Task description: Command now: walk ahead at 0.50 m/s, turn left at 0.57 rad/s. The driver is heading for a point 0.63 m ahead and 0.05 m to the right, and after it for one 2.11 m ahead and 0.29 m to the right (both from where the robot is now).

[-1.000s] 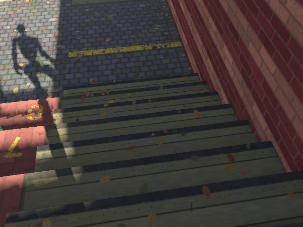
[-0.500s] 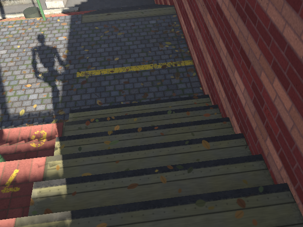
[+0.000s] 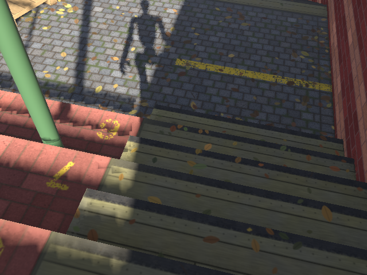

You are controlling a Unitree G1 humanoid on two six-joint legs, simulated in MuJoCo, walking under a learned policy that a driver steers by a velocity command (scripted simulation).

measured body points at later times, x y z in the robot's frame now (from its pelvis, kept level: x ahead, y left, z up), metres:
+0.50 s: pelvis +0.28 -0.04 -0.13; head +0.27 -0.05 +0.32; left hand +0.37 +0.23 -0.23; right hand +0.33 -0.30 -0.27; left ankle +0.08 +0.08 -0.70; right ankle +0.36 -0.13 -0.87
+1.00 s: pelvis +0.56 -0.02 -0.24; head +0.56 -0.02 +0.21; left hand +0.56 +0.25 -0.38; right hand +0.77 -0.27 -0.29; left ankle +0.70 +0.07 -0.99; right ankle +0.36 -0.14 -0.87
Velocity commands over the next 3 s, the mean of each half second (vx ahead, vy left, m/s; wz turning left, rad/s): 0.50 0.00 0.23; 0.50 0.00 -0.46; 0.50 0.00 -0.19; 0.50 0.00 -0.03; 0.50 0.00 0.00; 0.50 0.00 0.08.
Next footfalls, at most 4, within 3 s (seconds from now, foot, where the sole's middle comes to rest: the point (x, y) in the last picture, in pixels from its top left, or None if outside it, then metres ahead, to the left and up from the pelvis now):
0.48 right None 0.40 -0.13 -0.91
1.00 left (177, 237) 0.71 0.07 -1.06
1.58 right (238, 207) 0.96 -0.25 -1.21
2.12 left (208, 167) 1.31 -0.09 -1.36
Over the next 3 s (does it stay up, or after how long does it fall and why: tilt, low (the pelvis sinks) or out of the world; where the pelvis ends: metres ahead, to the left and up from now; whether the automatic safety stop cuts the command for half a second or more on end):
stays up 1.60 -0.31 -0.75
